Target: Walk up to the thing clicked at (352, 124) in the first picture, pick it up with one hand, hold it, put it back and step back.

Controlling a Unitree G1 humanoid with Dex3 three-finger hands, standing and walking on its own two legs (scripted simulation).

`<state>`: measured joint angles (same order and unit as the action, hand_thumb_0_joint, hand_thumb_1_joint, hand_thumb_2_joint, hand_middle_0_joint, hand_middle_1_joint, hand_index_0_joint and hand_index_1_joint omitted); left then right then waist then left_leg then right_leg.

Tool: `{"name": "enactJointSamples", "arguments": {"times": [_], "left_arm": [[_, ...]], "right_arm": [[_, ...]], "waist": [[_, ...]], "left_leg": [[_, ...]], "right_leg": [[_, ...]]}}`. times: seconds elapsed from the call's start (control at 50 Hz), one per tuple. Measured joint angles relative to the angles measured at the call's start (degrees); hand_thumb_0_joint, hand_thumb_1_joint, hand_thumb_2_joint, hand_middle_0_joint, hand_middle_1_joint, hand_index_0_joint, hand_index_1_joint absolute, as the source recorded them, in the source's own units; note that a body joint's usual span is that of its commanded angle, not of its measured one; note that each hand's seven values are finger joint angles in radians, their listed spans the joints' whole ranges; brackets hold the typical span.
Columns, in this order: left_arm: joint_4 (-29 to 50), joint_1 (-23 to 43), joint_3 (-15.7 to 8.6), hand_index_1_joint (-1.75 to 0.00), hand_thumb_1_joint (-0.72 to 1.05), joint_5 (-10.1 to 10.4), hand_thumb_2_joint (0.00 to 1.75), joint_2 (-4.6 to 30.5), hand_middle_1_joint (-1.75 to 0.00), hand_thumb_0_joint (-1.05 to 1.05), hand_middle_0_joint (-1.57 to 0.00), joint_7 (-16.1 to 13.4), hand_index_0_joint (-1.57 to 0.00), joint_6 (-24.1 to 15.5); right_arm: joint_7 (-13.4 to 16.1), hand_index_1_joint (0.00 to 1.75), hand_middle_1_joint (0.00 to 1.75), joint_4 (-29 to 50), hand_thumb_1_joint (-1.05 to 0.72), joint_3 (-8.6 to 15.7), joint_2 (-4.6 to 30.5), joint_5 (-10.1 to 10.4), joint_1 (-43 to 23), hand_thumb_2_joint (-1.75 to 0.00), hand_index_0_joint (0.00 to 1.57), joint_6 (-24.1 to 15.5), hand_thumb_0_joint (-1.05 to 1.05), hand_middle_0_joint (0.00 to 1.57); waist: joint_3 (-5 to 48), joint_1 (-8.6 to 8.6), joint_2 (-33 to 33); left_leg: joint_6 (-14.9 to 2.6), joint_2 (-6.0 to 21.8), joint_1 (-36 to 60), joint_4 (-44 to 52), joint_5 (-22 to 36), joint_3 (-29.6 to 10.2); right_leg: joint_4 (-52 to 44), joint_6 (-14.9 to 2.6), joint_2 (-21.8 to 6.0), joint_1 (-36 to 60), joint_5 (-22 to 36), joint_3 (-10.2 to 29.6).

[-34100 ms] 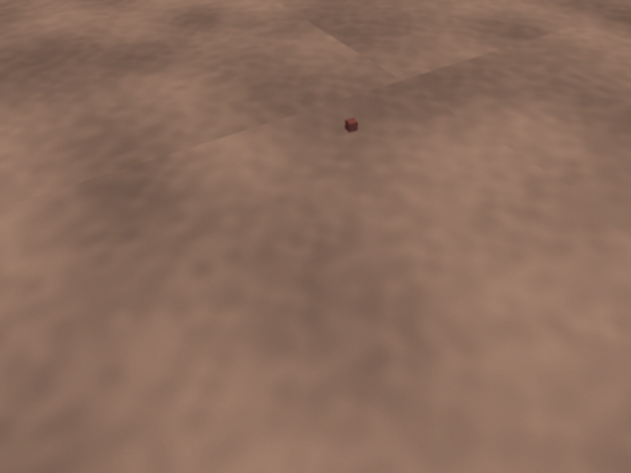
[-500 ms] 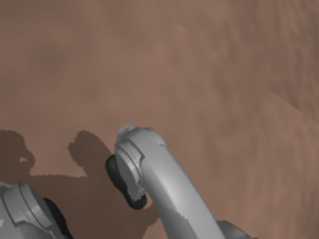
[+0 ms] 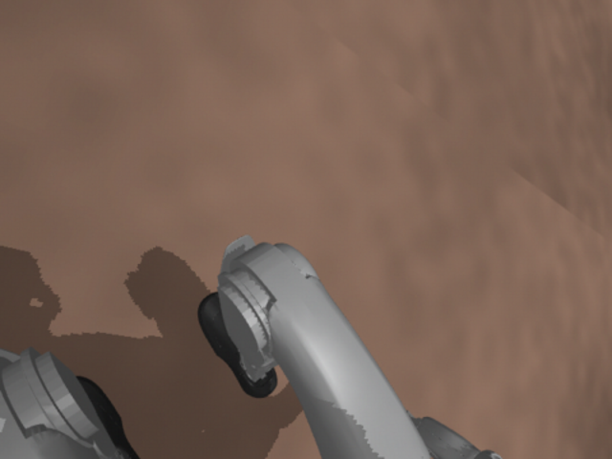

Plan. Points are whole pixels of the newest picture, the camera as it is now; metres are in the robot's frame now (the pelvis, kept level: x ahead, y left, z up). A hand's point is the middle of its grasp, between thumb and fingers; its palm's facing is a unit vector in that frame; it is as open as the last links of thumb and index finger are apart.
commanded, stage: open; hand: left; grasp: from above
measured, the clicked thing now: out of the picture +0.46 +0.35 -0.30
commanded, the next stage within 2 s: withdraw in 0.36 s
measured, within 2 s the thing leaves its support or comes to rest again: neither
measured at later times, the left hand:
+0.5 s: hand out of the picture +0.46 +0.33 -0.26, palm faces -0.25 -0.35 -0.90, open 13.8 cm
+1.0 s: hand out of the picture +0.44 +0.34 -0.12, palm faces -0.43 -0.18 -0.89, open 13.6 cm
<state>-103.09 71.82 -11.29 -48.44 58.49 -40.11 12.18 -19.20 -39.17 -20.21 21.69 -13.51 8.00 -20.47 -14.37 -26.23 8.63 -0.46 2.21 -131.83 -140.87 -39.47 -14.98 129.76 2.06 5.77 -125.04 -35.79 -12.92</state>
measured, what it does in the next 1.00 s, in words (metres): stands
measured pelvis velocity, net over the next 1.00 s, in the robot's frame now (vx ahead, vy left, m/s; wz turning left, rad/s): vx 0.00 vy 0.00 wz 0.08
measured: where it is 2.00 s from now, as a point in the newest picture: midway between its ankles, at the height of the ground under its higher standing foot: (186, 406)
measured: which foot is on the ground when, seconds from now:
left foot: down 0.00-1.00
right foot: down 0.00-1.00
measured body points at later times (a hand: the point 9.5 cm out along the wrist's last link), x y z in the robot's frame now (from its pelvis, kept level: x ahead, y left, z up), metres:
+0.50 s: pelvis +0.00 +0.00 +0.00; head +0.31 +0.12 +0.31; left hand +0.47 +0.34 -0.21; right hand +0.02 -0.24 -0.04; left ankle +0.07 +0.13 -0.30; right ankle +0.12 -0.10 -0.30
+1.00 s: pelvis +0.00 +0.00 +0.02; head +0.22 +0.08 +0.41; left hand +0.46 +0.34 -0.07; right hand +0.09 -0.25 -0.08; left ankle +0.07 +0.13 -0.30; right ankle +0.12 -0.10 -0.30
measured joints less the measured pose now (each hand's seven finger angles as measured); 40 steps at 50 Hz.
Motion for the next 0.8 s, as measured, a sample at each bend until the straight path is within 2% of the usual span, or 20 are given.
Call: {"name": "enactJointSamples", "arguments": {"times": [0.46,0.58,0.7,0.8], "left_arm": [[1.4,-0.3,0.8,-0.92,-0.49,0.6,0.99,0.0,-0.88,0.0,-0.21,0.8,-0.17,0.3],[2.6,-0.5,0.9,-0.91,-0.46,0.3,0.97,-0.7,-0.89,0.0,-0.2,1.1,-0.17,0.4],[11.1,-3.3,0.9,-0.88,-0.4,-0.7,0.91,-4.2,-0.87,0.0,-0.22,4.2,-0.21,0.9],[23.0,-9.8,4.8,-0.85,-0.37,-2.4,0.88,-10.4,-0.84,0.0,-0.24,10.0,-0.23,1.6]], "right_arm": [[0.0,0.3,0.3,0.9,-0.93,-0.2,0.3,0.3,0.1,-0.9,0.19,0.2,0.02,0.2],[0.0,0.29,0.3,0.9,-0.94,0.2,0.2,0.5,0.5,-0.9,0.19,0.2,0.02,0.2],[0.1,0.29,0.3,0.3,-0.94,2.1,-0.7,1.7,2.2,-0.9,0.19,1.2,0.02,0.2],[0.3,0.29,0.3,-1.0,-0.94,5.1,-2.1,4.0,4.0,-0.9,0.19,4.1,0.01,0.2]], "waist": [[-0.1,0.17,0.2],[0.1,0.48,0.2],[2.1,2.08,-1.1],[8.1,5.06,-5.0]], "left_leg": [[-0.02,0.1,0.4,0.4,-0.5,-0.1],[0.23,0.1,0.4,0.5,-0.4,0.0],[0.78,0.3,0.7,1.3,-0.7,0.5],[1.17,0.3,0.7,2.4,-1.3,1.2]], "right_leg": [[-0.5,0.0,0.1,0.4,-0.3,-0.1],[-0.5,-0.24,0.0,0.2,-0.3,0.0],[-0.5,-0.89,-0.1,-0.1,-0.6,0.4],[-0.7,-1.52,-0.4,-0.7,-1.4,0.9]]}}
